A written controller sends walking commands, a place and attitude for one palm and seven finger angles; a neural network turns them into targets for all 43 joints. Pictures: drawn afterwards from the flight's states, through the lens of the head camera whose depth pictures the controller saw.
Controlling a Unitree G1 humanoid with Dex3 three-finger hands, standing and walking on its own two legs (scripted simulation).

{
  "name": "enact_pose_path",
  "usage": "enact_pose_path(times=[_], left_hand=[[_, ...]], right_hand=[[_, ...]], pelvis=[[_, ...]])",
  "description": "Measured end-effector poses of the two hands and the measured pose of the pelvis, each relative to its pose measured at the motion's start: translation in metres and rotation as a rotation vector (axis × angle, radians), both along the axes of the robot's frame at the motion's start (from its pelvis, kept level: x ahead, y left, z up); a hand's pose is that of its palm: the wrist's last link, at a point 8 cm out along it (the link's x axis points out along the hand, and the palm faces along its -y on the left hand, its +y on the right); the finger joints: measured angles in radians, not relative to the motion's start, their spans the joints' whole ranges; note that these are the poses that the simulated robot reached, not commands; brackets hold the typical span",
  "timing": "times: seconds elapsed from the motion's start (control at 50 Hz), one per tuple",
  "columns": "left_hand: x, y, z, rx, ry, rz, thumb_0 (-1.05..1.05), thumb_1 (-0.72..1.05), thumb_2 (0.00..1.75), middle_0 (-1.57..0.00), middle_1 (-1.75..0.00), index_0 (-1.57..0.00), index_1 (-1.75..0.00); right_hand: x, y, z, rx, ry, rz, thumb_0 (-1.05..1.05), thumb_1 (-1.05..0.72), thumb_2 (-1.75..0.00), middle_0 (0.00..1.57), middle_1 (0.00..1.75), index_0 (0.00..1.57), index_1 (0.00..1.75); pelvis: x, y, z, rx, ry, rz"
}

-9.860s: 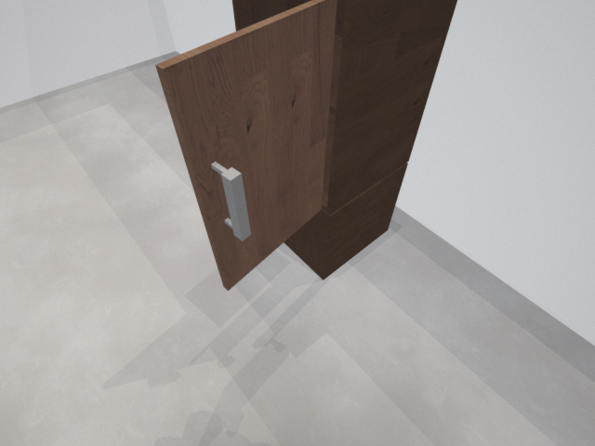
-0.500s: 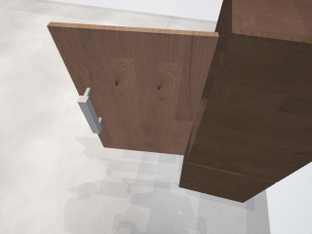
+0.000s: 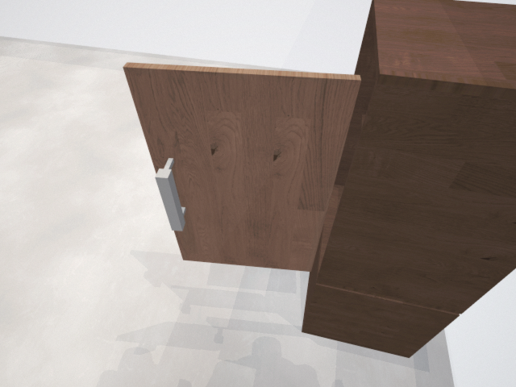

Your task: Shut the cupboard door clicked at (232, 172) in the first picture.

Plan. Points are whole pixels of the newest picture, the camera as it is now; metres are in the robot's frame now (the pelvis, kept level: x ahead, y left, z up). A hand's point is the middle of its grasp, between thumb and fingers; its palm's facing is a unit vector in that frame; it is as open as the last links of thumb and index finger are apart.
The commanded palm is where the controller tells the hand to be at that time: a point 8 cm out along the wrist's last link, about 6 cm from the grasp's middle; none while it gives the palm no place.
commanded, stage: come to a stop and stand still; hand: left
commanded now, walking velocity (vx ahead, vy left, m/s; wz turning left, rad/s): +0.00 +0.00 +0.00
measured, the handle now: (174, 195) +0.50 +0.22 -0.03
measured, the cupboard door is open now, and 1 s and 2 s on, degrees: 98 98 98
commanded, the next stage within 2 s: look again from close up in 0.36 s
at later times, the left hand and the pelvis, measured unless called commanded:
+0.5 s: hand out of the picture +0.00 +0.21 -0.17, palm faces -0.05 -0.97 -0.24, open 7.4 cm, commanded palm none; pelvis -0.02 +0.01 +0.01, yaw -1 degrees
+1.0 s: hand out of the picture +0.02 +0.20 -0.17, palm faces -0.03 -0.97 -0.24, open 7.4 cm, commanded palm none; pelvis -0.01 +0.01 +0.01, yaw -1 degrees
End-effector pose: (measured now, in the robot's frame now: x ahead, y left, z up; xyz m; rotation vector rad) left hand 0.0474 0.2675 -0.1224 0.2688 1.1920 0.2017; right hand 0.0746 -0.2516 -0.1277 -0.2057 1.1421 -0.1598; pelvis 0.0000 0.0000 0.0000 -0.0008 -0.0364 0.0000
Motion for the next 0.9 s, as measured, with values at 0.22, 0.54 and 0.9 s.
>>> enact_pose_path(times=[0.22, 0.54, 0.9], left_hand=[[-0.011, 0.003, -0.001, -0.020, 0.032, -0.038, 0.01, 0.90, 0.90, -0.20, -0.30, -0.20, -0.30], [-0.053, -0.011, -0.013, -0.074, 0.168, -0.013, 0.01, 0.90, 0.90, -0.20, -0.30, -0.20, -0.30], [-0.040, -0.015, -0.011, -0.066, 0.142, -0.005, 0.00, 0.90, 0.90, -0.20, -0.30, -0.20, -0.30]], right_hand=[[-0.047, 0.004, -0.002, -0.004, 0.097, -0.020, 0.01, -0.90, -0.89, 0.20, 0.30, 0.20, 0.30], [-0.075, 0.017, -0.006, 0.016, 0.196, -0.053, 0.01, -0.90, -0.89, 0.20, 0.30, 0.20, 0.30], [-0.051, 0.020, -0.006, 0.035, 0.156, -0.042, 0.00, -0.90, -0.89, 0.20, 0.30, 0.20, 0.30]], pelvis=[[-0.016, 0.010, 0.003, 0.004, 0.005, -0.007], [-0.019, 0.014, 0.005, 0.005, 0.008, -0.013], [-0.013, 0.010, 0.007, 0.007, 0.000, -0.013]])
